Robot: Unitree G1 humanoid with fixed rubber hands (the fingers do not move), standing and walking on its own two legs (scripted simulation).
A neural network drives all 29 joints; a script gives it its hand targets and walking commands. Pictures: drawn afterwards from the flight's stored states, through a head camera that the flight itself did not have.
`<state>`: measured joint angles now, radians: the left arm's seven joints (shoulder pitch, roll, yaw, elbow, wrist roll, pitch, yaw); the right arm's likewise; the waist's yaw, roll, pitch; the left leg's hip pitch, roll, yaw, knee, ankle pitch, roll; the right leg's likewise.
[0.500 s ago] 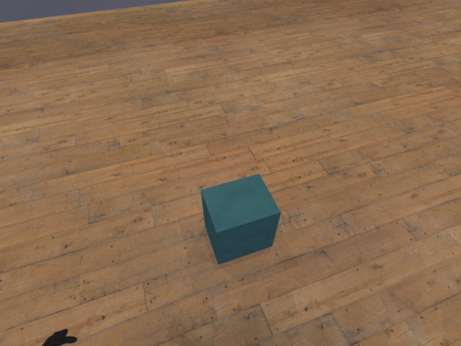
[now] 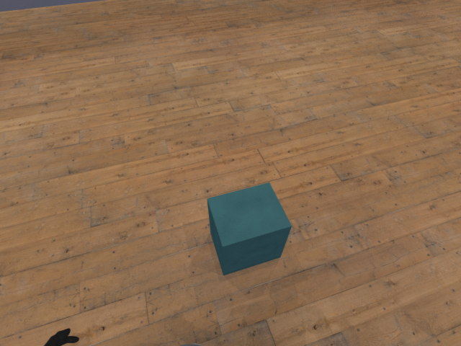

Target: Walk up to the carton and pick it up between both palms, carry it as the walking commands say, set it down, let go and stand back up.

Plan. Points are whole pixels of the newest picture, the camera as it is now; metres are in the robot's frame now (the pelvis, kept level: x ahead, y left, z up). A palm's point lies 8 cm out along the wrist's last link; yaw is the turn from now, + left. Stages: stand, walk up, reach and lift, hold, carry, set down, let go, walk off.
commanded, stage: walk up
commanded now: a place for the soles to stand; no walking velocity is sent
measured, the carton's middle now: (246, 229) +0.64 -0.05 -0.60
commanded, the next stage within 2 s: none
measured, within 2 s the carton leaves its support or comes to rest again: neither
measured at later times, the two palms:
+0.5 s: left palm out of the picture +0.12 +0.33 -0.09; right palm out of the picture +0.10 -0.32 -0.08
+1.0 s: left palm (116, 303) +0.22 +0.22 -0.08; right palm out of the picture +0.12 -0.47 -0.06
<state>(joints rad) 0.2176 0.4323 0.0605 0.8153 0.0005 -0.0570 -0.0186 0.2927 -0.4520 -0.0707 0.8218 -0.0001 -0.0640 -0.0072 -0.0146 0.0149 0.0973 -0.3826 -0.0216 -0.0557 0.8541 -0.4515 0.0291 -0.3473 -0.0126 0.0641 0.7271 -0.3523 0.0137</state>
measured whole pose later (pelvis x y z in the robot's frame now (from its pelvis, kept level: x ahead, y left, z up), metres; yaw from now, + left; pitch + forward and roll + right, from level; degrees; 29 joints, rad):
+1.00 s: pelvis +0.09 -0.11 -0.01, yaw +5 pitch -2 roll +2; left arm 0.16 0.44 0.12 0.63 0.00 0.01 -0.06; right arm 0.47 -0.51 -0.07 0.82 0.00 -0.12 -0.09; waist -0.02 -0.08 0.10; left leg -0.40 0.00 -0.17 1.07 -0.48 -0.02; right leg -0.45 -0.02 0.05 0.86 -0.35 -0.01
